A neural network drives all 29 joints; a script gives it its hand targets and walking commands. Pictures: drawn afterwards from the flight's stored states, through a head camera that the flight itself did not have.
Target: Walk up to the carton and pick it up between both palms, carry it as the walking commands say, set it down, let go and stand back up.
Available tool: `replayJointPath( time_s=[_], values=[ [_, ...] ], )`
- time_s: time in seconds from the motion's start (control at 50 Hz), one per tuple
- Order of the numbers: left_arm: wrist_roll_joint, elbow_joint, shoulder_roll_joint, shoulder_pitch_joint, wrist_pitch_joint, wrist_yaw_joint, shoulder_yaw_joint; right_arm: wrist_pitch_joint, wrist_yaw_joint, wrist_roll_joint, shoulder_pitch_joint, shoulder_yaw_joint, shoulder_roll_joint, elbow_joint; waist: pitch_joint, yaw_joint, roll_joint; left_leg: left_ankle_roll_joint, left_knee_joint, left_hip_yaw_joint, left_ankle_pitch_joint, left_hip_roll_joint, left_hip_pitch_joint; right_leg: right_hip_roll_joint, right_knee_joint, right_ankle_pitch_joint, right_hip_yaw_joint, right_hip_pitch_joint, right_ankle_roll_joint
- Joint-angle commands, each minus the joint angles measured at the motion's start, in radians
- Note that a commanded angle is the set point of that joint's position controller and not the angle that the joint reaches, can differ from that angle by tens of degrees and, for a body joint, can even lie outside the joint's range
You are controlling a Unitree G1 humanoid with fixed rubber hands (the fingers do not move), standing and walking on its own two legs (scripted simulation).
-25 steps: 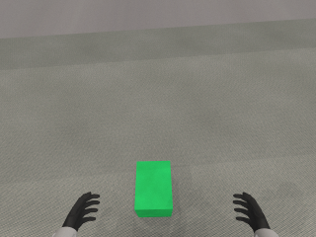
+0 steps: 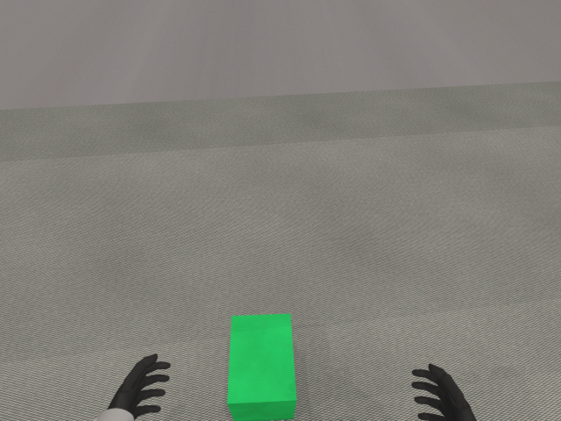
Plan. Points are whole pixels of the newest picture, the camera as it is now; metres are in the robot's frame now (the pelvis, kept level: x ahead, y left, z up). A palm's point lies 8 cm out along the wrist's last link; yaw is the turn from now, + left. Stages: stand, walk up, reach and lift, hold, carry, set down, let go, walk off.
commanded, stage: stand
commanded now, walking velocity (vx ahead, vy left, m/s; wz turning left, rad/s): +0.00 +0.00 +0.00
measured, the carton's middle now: (262, 367) +0.42 +0.07 -0.66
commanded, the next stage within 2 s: none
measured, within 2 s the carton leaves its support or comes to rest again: neither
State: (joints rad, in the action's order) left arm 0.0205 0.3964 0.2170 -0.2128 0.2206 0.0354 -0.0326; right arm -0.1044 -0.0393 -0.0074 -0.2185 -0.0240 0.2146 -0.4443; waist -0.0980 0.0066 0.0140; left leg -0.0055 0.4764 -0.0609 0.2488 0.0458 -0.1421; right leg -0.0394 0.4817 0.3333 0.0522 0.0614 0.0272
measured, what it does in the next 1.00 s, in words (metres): stands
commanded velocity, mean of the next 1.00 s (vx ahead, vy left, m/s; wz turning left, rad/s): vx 0.00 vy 0.00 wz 0.00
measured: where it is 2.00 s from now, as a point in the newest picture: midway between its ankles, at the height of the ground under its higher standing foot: outside the picture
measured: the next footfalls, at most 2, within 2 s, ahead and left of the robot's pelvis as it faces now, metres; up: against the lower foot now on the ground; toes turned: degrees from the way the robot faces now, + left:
none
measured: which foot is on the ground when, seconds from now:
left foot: down 0.00-1.00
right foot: down 0.00-1.00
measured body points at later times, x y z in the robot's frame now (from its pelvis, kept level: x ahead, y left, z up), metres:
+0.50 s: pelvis +0.02 +0.02 +0.00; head +0.03 +0.04 +0.45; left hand +0.17 +0.30 -0.11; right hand +0.15 -0.28 -0.09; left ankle +0.01 +0.12 -0.74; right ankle -0.04 -0.10 -0.74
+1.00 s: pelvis +0.01 +0.03 +0.01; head +0.01 +0.04 +0.46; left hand +0.13 +0.32 -0.11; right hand +0.12 -0.29 -0.09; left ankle +0.01 +0.12 -0.74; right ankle -0.04 -0.10 -0.74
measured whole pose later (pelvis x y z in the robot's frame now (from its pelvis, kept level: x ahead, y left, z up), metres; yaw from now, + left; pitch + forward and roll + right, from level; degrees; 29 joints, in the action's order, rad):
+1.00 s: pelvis +0.01 +0.03 +0.01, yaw -2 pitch -2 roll +0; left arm 0.03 0.88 0.37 -0.18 0.00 -0.03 -0.01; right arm 0.01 0.02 0.03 -0.13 -0.02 0.35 -0.95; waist -0.01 0.00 0.04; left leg -0.04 0.40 -0.02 0.22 0.05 -0.15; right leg -0.02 0.37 0.28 0.09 0.06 -0.01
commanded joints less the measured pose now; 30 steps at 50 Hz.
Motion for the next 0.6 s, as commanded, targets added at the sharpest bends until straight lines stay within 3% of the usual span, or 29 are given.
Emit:
replayJointPath(
  time_s=[0.0,0.02,0.06,0.1,0.18,0.24,0.42,0.58],
  values=[
    [0.009,0.02,0.216,0.054,-0.079,-0.053,-0.053,0.038,0.041,0.053,0.041,-0.052,0.185,-0.06,0.08,-0.026,0.106,0.025,0.005,0.0,-0.132,-0.058,-0.032,0.067,-0.103,-0.122,0.045,0.187,-0.051],
    [0.017,0.039,0.225,0.052,-0.117,-0.063,-0.054,0.052,0.055,0.062,0.021,-0.059,0.196,-0.069,0.076,-0.004,0.096,0.019,0.005,-0.008,-0.087,-0.059,-0.032,0.081,-0.123,-0.033,0.077,0.199,-0.041],
    [0.023,0.064,0.209,0.069,-0.161,-0.06,-0.05,0.074,0.06,0.066,0.032,-0.058,0.2,-0.107,0.066,0.005,0.035,0.011,-0.014,-0.026,-0.013,-0.067,-0.049,0.09,-0.138,0.07,0.104,0.235,-0.023],
    [0.023,0.096,0.199,0.071,-0.183,-0.052,-0.049,0.09,0.057,0.061,0.055,-0.056,0.199,-0.138,0.086,-0.003,-0.011,0.006,-0.03,-0.043,-0.026,-0.078,-0.068,0.083,-0.111,0.011,0.098,0.199,-0.019],
    [0.017,0.161,0.214,0.056,-0.203,-0.051,-0.049,0.106,0.057,0.051,0.069,-0.054,0.212,-0.186,0.143,-0.009,-0.025,-0.003,-0.027,-0.056,-0.192,-0.1,-0.053,0.082,-0.068,-0.194,0.083,0.113,-0.027],
    [0.015,0.206,0.231,0.049,-0.21,-0.058,-0.047,0.109,0.063,0.049,0.072,-0.053,0.232,-0.224,0.16,-0.007,-0.028,-0.009,-0.028,-0.065,-0.255,-0.112,-0.033,0.085,-0.058,-0.264,0.08,0.087,-0.027],
    [0.012,0.299,0.26,0.04,-0.218,-0.066,-0.032,0.115,0.072,0.043,0.077,-0.046,0.27,-0.306,0.166,-0.003,-0.028,-0.014,-0.037,-0.069,-0.38,-0.125,0.024,0.095,-0.062,-0.355,0.079,0.068,-0.027],
    [0.009,0.351,0.27,0.047,-0.221,-0.069,-0.022,0.118,0.074,0.038,0.095,-0.041,0.281,-0.357,0.156,-0.003,-0.016,-0.016,-0.057,-0.072,-0.398,-0.128,0.05,0.101,-0.082,-0.356,0.081,0.064,-0.029]
  ],
)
